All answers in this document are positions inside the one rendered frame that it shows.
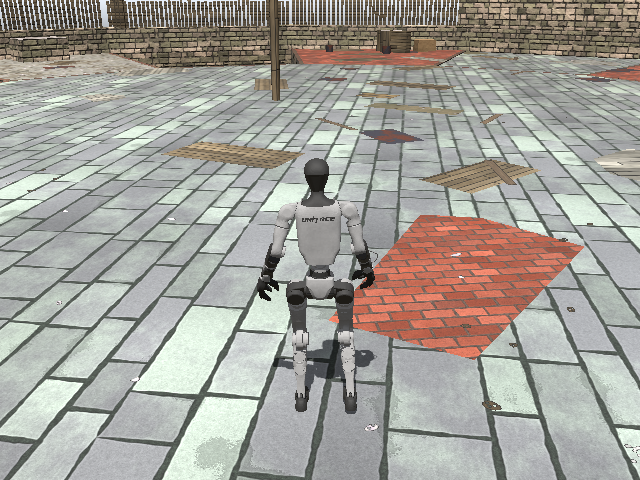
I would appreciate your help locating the robot right forearm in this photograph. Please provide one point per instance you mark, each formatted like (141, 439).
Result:
(365, 260)

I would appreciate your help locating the robot head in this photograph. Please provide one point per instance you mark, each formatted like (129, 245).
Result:
(316, 173)

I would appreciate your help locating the right robot upper arm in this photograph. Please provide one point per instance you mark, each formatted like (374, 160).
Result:
(350, 211)

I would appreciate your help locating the robot right hand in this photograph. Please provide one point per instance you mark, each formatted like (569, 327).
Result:
(360, 274)

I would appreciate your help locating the left robot upper arm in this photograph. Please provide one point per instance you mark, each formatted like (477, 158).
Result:
(286, 213)

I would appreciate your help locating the robot right shin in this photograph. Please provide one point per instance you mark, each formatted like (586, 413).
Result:
(348, 363)

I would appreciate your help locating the robot left hand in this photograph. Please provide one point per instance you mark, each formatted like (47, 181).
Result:
(261, 286)

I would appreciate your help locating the robot left forearm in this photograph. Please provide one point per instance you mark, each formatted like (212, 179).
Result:
(269, 266)

